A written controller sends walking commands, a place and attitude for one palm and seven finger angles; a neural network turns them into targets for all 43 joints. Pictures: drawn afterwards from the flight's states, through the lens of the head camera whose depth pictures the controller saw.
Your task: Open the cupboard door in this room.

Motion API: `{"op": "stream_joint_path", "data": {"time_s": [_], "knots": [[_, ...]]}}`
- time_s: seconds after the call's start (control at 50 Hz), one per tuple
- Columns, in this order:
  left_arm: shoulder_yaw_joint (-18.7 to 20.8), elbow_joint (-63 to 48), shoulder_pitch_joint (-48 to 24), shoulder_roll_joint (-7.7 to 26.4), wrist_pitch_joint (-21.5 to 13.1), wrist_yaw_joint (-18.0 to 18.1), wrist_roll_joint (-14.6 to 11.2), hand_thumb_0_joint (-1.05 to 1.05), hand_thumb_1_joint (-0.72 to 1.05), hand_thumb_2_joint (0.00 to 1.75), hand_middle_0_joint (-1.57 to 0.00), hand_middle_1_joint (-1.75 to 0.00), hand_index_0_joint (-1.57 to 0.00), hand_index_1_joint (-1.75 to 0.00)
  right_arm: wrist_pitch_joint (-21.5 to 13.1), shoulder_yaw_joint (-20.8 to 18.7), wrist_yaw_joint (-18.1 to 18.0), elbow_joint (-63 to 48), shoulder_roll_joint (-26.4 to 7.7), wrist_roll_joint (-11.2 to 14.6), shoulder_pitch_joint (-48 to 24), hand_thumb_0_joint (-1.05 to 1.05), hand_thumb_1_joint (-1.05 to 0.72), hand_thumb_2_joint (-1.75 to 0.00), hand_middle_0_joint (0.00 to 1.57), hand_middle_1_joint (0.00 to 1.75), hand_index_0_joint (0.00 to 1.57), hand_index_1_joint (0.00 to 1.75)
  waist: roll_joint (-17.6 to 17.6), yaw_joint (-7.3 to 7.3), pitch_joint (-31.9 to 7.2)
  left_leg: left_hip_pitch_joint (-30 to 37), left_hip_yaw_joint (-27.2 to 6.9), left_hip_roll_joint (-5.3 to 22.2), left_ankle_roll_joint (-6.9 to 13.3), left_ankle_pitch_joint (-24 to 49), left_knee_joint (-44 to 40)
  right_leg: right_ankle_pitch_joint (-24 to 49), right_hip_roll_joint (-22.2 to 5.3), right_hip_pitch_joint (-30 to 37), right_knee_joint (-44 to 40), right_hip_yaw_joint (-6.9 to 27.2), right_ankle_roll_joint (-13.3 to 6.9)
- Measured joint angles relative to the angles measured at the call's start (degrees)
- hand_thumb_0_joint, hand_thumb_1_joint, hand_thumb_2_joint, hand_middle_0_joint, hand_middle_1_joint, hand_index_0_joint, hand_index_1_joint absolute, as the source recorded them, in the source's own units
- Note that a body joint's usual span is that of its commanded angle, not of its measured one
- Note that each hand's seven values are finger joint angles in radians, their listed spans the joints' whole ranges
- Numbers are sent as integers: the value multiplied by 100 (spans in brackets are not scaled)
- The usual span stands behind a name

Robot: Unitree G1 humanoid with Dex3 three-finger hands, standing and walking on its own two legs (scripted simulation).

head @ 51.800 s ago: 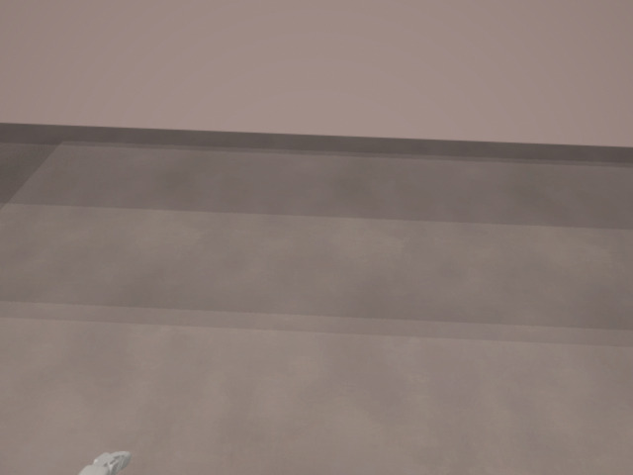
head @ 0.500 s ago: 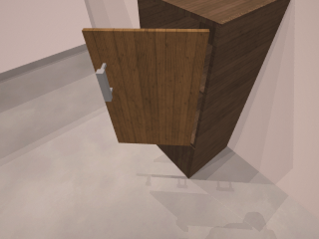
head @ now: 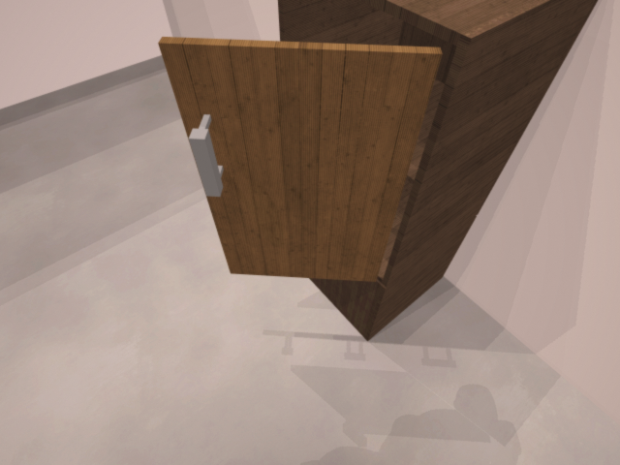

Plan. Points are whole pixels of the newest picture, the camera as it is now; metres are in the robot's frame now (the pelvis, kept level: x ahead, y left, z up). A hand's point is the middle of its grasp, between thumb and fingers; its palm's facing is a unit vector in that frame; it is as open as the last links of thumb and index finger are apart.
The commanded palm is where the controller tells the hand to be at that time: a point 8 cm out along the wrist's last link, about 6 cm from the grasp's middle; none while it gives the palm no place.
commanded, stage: come to a stop and stand still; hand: left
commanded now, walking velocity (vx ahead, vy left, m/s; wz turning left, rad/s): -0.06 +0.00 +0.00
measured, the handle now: (210, 156) +0.55 +0.20 +0.06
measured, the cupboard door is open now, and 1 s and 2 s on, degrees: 47 47 47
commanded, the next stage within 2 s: look again from close up in 0.64 s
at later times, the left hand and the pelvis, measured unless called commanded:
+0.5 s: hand out of the picture -0.01 +0.19 -0.16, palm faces +0.01 -0.97 -0.23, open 7.4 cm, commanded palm none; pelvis -0.05 +0.01 +0.00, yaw -1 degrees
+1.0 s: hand out of the picture -0.02 +0.18 -0.17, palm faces +0.00 -0.98 -0.20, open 7.3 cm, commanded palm none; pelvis -0.03 +0.01 +0.00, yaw +0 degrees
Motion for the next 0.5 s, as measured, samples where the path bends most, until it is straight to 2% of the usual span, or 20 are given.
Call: {"op": "stream_joint_path", "data": {"time_s": [0.12, 0.2, 0.22, 0.26, 0.38, 0.5], "knots": [[29, -197, -182, 8, 2, 19, 21, 1, 92, 90, -20, -30, -20, -30, 77, -137, -16, -49, -168, -4, -198, 1, -92, -90, 20, 30, 20, 30, 60, -3, 11, -122, 31, 29, -31, -39, 183, -36, 21, -124, 155, 28, -42], [-34, -365, -148, -61, -119, 110, 46, 1, 91, 90, -20, -30, -20, -30, 190, -214, 112, -363, -400, 69, -319, 1, -92, -90, 20, 30, 20, 30, 224, -72, -47, -682, -103, 132, 60, -366, 1145, 112, 144, -136, 79, -67, -85], [-53, -396, -132, -69, -127, 116, 54, 1, 91, 90, -20, -30, -20, -30, 194, -231, 127, -450, -448, 72, -339, 1, -92, -90, 20, 30, 20, 30, 252, -91, -57, -714, -118, 137, 81, -388, 1127, 126, 162, -114, 87, -87, -91], [-97, -431, -106, -64, -101, 95, 40, 1, 92, 90, -20, -30, -20, -30, 160, -241, 159, -573, -518, 53, -359, 1, -91, -90, 20, 30, 19, 30, 276, -126, -91, -649, -131, 119, 91, 21, 863, 88, 159, -96, 213, -118, -66], [-152, -441, 19, -10, 47, -2, 31, 1, 92, 90, -20, -30, -20, -30, 133, -112, 223, -697, -515, -43, -268, 0, -91, -90, 20, 30, 19, 30, 218, -30, -362, -464, -13, 4, 148, 168, 606, 264, 62, 22, 31, -1, 17], [-195, -444, 206, 34, 26, -74, 39, 1, 91, 90, -20, -30, -20, -30, 151, -37, 256, -694, -564, -59, -205, 0, -92, -90, 20, 30, 19, 30, 228, 0, -328, -478, 47, -83, 183, 492, 214, 487, 0, -76, -195, 63, 26]]}}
